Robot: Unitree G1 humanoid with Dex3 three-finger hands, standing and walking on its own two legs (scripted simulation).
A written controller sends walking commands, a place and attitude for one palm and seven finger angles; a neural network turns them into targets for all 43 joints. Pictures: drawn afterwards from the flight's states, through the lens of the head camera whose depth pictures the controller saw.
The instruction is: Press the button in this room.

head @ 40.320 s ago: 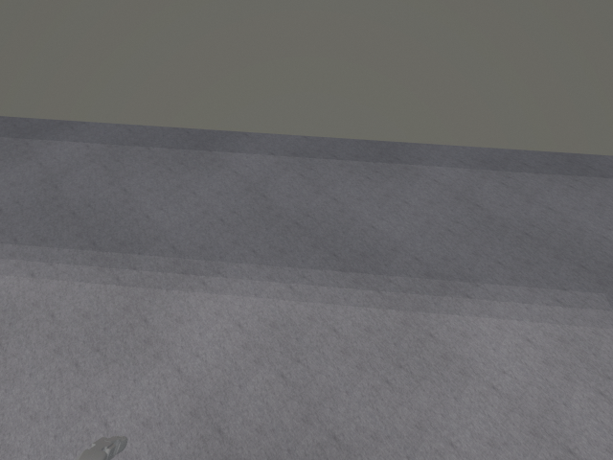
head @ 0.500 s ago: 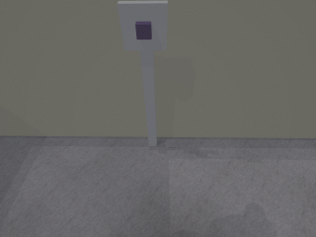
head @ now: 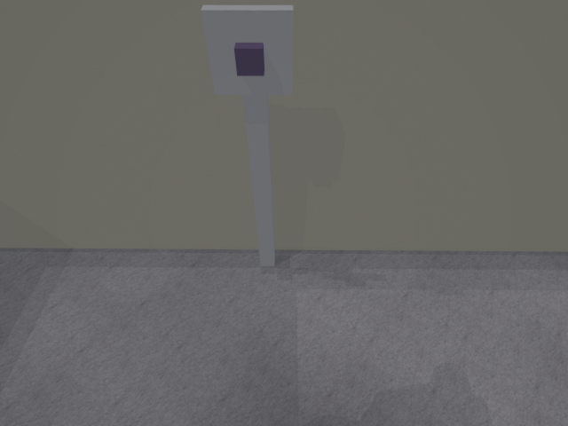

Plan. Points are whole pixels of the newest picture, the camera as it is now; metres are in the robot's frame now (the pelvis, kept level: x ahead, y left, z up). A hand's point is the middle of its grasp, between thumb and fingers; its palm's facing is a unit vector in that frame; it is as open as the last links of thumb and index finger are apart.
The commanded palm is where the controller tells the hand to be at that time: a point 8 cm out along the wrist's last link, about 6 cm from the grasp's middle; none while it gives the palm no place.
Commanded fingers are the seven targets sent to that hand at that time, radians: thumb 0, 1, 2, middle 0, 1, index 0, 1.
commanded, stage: stand and wait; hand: left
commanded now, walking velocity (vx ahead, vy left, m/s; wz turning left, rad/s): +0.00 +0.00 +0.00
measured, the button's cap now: (250, 58) +0.81 +0.12 +0.13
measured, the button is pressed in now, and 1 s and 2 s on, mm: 0 0 0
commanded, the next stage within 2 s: none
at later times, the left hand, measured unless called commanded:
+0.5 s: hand out of the picture +0.06 +0.20 -0.16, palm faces +0.00 -0.96 -0.28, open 7.4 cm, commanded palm none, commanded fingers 0.00 0.90 0.90 -0.20 -0.30 -0.20 -0.30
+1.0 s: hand out of the picture +0.10 +0.21 -0.15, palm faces -0.02 -0.94 -0.33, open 7.4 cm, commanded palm none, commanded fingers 0.00 0.90 0.90 -0.20 -0.30 -0.20 -0.30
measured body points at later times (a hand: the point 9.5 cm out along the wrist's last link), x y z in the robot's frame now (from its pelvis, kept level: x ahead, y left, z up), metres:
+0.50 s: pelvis +0.01 -0.02 +0.00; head +0.03 -0.03 +0.45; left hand +0.06 +0.25 -0.14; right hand +0.05 -0.27 -0.16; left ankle +0.01 +0.11 -0.74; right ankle +0.01 -0.10 -0.74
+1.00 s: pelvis +0.02 -0.03 +0.00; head +0.04 -0.04 +0.45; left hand +0.10 +0.26 -0.13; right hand +0.08 -0.31 -0.15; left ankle +0.01 +0.11 -0.74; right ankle +0.01 -0.10 -0.74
